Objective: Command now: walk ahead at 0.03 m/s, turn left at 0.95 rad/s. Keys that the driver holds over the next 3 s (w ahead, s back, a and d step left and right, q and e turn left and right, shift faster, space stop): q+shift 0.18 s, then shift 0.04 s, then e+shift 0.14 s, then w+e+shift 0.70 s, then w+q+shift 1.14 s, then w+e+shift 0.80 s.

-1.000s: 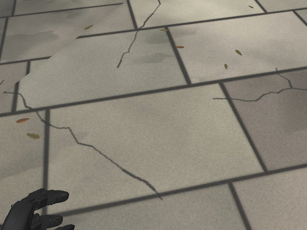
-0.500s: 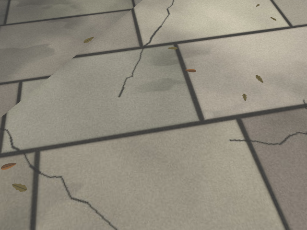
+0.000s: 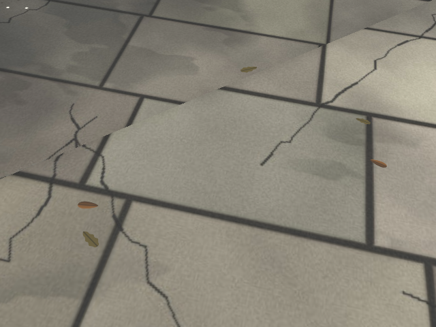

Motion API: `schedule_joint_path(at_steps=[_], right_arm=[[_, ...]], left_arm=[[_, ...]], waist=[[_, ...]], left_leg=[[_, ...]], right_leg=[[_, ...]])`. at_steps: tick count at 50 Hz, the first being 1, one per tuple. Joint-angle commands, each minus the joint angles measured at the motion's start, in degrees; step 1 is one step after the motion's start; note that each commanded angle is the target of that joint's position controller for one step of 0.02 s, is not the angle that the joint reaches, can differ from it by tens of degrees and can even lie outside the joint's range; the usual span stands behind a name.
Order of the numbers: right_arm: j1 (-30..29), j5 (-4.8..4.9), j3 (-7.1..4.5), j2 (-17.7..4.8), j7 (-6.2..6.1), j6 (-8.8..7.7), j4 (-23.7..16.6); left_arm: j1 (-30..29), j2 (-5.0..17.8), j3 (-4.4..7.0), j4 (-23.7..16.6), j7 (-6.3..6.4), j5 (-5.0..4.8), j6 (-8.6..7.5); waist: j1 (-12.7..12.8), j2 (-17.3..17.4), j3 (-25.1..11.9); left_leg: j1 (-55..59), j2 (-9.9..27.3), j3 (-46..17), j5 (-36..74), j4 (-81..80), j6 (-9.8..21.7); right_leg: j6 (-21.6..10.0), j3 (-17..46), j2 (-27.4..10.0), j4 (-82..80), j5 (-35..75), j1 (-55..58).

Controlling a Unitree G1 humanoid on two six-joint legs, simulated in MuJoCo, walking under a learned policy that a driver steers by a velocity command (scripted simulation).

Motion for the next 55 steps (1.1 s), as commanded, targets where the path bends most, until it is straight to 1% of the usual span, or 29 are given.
schedule_joint_path(at_steps=[1, 4, 5, 6, 7, 8, 10, 12, 16, 18, 20, 22, 24, 25, 26, 27, 28, 30, 32, 40, 42, 44, 46, 47, 48, 49, 50, 52, 55], right_arm=[[0.64, -0.40, -2.29, -8.90, 0.30, -0.43, -3.32], [-3.20, -0.06, -2.01, -8.62, 0.73, -0.63, -4.27], [-3.48, 0.50, -1.63, -7.62, 0.65, -0.91, -4.32], [0.84, 1.01, -0.79, -4.43, 0.32, -1.25, -4.05], [2.12, 1.06, -0.99, -4.07, -0.19, -1.39, -4.54], [-1.43, -1.34, -2.12, -10.40, -0.12, -1.62, -4.12], [0.86, -1.46, -1.72, -8.57, 1.10, -0.89, -2.89], [2.83, -0.46, -0.81, -7.04, 2.12, -0.08, -1.81], [-2.59, 0.33, 1.34, -3.49, 0.96, 0.41, -2.28], [-2.70, 0.29, 2.67, -1.71, 0.37, 0.92, -1.24], [-4.64, -0.53, 2.78, -3.24, 0.24, 0.40, -1.63], [-5.87, -0.37, 2.97, -3.74, 0.12, -0.61, -2.14], [0.32, -0.41, 3.54, -2.05, -0.94, -2.60, 0.00], [8.54, -0.73, 2.89, -4.86, -1.80, -3.79, 2.45], [12.41, -0.84, 1.76, -9.70, -2.83, -4.54, 3.54], [5.62, -1.20, 1.12, -12.70, -3.29, -4.73, 1.44], [2.98, -1.99, 1.57, -9.31, -3.30, -5.44, 1.61], [-1.64, -1.31, 3.06, -3.87, -2.38, -7.05, 0.63], [0.66, -0.93, 3.23, -3.45, -2.31, -7.99, 1.40], [6.92, -1.36, 3.00, -3.94, -1.15, -10.13, 6.03], [7.88, -1.36, 2.87, -5.08, -1.33, -10.14, 7.20], [8.80, -1.45, 2.45, -7.43, -1.72, -9.70, 7.73], [7.27, -1.91, 1.17, -11.67, -1.95, -7.80, 6.99], [5.64, -1.64, 1.14, -11.88, -1.62, -7.77, 5.92], [8.56, -1.21, 3.24, -3.55, -0.03, -8.39, 3.80], [3.43, -0.74, 3.97, -2.34, 0.59, -10.06, -1.44], [-5.58, -1.37, 3.57, -5.28, 0.63, -11.06, -4.30], [-3.71, -1.53, 4.73, -3.14, 0.25, -11.52, -3.90], [3.18, -3.07, 5.33, -1.93, 0.65, -7.80, -1.52]], left_arm=[[-1.38, 4.79, 1.02, -4.38, 0.21, -0.54, -1.90], [3.75, 6.18, 1.49, -3.25, 1.04, -0.91, -2.48], [5.40, 7.39, 1.88, -2.83, 1.70, -0.77, -2.69], [4.50, 11.66, 2.75, -4.08, 2.35, -0.47, -2.51], [-0.83, 15.55, 3.00, -6.68, 1.94, 0.33, -2.05], [-1.85, 11.93, 2.44, -6.19, 1.40, 1.24, -1.70], [-2.36, 6.77, 1.08, -6.13, 0.66, 0.64, -1.58], [-0.08, 6.27, 0.85, -6.25, 0.38, 0.64, -1.66], [7.40, 6.12, 0.99, -3.01, -0.56, 0.18, -2.71], [5.75, 5.20, 0.39, -2.05, -1.02, -0.01, -2.93], [10.49, 9.88, 2.55, -0.45, -2.07, 0.32, -1.65], [11.74, 10.66, 3.57, 0.44, -3.09, 0.58, -0.21], [7.79, 10.04, 4.24, 0.03, -2.96, -0.20, 0.16], [3.91, 8.29, 4.33, -1.38, -2.46, -0.34, -0.42], [4.77, 1.63, 3.05, -2.59, -2.50, -1.49, -1.29], [1.11, 2.15, 2.66, -5.19, -2.31, -1.20, -2.18], [-2.03, 4.92, 3.12, -6.49, -2.99, -0.56, -2.54], [2.65, 5.61, 3.94, -3.40, -4.67, -0.54, -2.26], [3.86, 5.21, 4.05, -2.75, -6.09, 0.66, -1.46], [-9.10, 2.52, 1.91, -8.87, -8.74, 1.10, -1.11], [-11.23, 0.99, 0.91, -10.14, -8.96, 1.05, -1.21], [-7.75, 1.57, 0.92, -9.53, -8.03, 0.59, -1.14], [9.29, 5.86, 2.84, -5.35, -6.82, -0.04, -1.69], [21.71, 9.60, 4.77, -1.25, -5.81, 0.51, -2.12], [19.33, 15.89, 6.73, -0.07, -4.47, 0.98, -1.57], [18.69, 19.82, 7.59, -1.98, -4.47, 0.41, -1.10], [19.78, 18.44, 7.46, -1.29, -4.14, 0.19, -1.05], [17.19, 14.35, 6.43, 0.50, -2.96, 0.35, -2.34], [10.93, 7.41, 3.65, -0.61, -2.58, 0.08, -4.63]], waist=[[-0.01, 9.04, -6.55], [3.17, 9.65, -6.17], [4.40, 7.14, -6.01], [2.27, -1.89, -8.75], [1.50, -11.74, -8.14], [2.10, -5.67, -4.10], [0.71, -4.21, -4.10], [1.47, -6.67, -5.21], [4.75, -8.06, -5.58], [3.30, -10.65, -5.91], [5.73, -13.81, -5.84], [5.42, -13.64, -2.44], [-0.08, -8.89, 0.27], [-4.34, -5.81, -0.27], [-4.82, 9.63, -4.31], [-3.92, 10.63, 0.71], [-1.94, 7.20, 3.51], [1.62, 7.01, 2.72], [1.57, 7.11, 1.52], [-0.14, 4.84, 8.63], [0.03, 4.17, 8.66], [3.00, 6.19, 3.13], [12.18, 8.77, -8.25], [17.97, 6.14, -14.47], [11.93, -8.16, -15.31], [11.40, -11.14, -22.15], [13.52, -3.06, -18.40], [7.40, 2.92, -6.53], [0.72, 1.80, -2.63]], left_leg=[[9.03, 14.48, -20.07, -11.00, -6.40, 4.10], [1.70, 11.90, -21.91, -14.01, -6.31, 0.51], [-2.81, 8.73, -19.71, -22.74, -4.57, -2.39], [-6.74, 3.75, -11.60, -31.48, 6.06, -5.63], [-13.80, -3.24, 4.63, -31.62, 23.97, -7.35], [-15.09, 3.29, 7.45, -25.65, 32.27, -8.15], [-11.79, 5.23, 8.94, -20.03, 41.34, -7.40], [-11.84, 5.07, 10.85, -19.48, 47.27, -7.53], [-11.52, 4.07, 7.73, -21.82, 36.86, -7.94], [-5.30, 6.73, 11.54, -22.53, 23.30, -7.97], [-1.88, 6.56, 18.62, -27.93, 17.27, -7.58], [2.57, 6.25, 18.71, -28.06, 8.71, -5.84], [16.58, 6.60, 19.18, -16.33, -7.89, -2.48], [32.89, 10.58, 16.56, -12.77, -12.23, -0.21], [42.94, 26.86, 1.88, -27.84, -15.42, 1.32], [34.11, 37.62, -13.25, -38.53, -18.01, 5.58], [27.59, 37.84, -12.01, -40.12, -17.63, 7.28], [26.79, 30.76, -0.12, -28.86, -17.81, 3.57], [25.35, 28.01, 8.07, -21.87, -18.28, 2.62], [19.96, 25.93, 26.33, -5.45, -22.51, 0.87], [21.19, 26.24, 30.62, 12.28, -20.38, 0.21], [25.13, 27.32, 33.27, 51.72, -9.68, -0.39], [23.10, 29.75, 32.64, 68.22, 14.73, 0.08], [12.05, 28.56, 31.77, 56.97, 32.60, -0.91], [-12.32, 19.17, 30.89, -1.25, 54.46, -3.84], [-25.03, 11.39, 21.12, -22.33, 69.06, -5.00], [-29.88, 14.46, 13.30, -14.89, 68.69, -4.03], [-26.48, 19.43, 14.11, -12.66, 59.02, -4.12], [-17.90, 22.74, 14.82, -15.03, 50.42, -5.53]], right_leg=[[-1.67, -0.69, 2.56, -5.54, -1.34, 0.63], [-2.74, -0.91, 3.20, -19.18, 1.40, 13.92], [-3.31, -0.03, 0.47, -27.65, 4.71, 20.64], [-5.74, 10.28, -11.25, -33.52, -4.38, 26.10], [-11.33, 24.61, -24.68, -37.07, -7.73, 23.58], [-13.92, 20.17, -23.49, -35.96, 0.97, 16.92], [-12.16, 7.04, -16.32, -30.43, 15.97, 14.89], [-12.33, 2.19, -13.51, -27.72, 26.39, 16.44], [-13.03, 3.22, -13.33, -24.88, 35.71, 22.80], [-11.43, 3.56, -11.02, -25.78, 29.74, 22.38], [-12.82, 8.64, -9.25, -29.36, 3.03, 20.78], [-13.32, 14.05, -9.77, -32.46, -14.05, 15.22], [-10.54, 13.46, -5.86, -30.93, -16.16, 4.34], [-5.54, 9.44, -1.60, -26.64, -13.62, -8.68], [-3.67, 0.17, 2.91, -5.32, -15.51, -18.99], [-4.27, -4.70, 1.99, 4.52, -8.67, -29.20], [-5.08, -2.44, -3.88, 9.90, -3.31, -28.40], [-4.04, -3.20, -4.06, 16.08, 2.48, -27.51], [-3.38, -5.93, -5.14, 22.81, 4.98, -27.37], [-5.94, -13.40, -8.36, 11.84, 13.26, -25.67], [-9.04, -17.90, -6.81, 4.70, 11.27, -19.61], [-12.15, -22.46, -1.46, 2.09, 7.01, -9.42], [-14.74, -21.94, 4.06, 1.87, -2.06, 10.15], [-16.35, -16.92, 5.19, -4.07, -1.38, 29.29], [-20.20, 4.42, -6.22, -11.61, -15.39, 45.42], [-25.70, 35.31, -17.00, -24.31, -23.12, 50.07], [-23.68, 35.26, -16.11, -28.41, -18.85, 47.14], [-20.50, 24.72, -13.49, -30.22, -7.35, 29.75], [-19.66, 12.85, -8.25, -32.97, -1.94, 12.78]])
Next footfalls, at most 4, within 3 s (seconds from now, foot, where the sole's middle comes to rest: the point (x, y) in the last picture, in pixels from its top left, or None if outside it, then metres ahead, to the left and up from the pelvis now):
0.12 right None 0.09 -0.13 -0.78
0.52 left None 0.00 0.05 -0.78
0.94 right None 0.42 -0.21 -0.78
1.42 left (282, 195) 0.89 -0.29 -0.78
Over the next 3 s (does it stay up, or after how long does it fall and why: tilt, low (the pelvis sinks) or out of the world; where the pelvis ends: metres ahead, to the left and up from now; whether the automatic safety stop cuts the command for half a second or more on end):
stays up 2.13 -0.08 -0.17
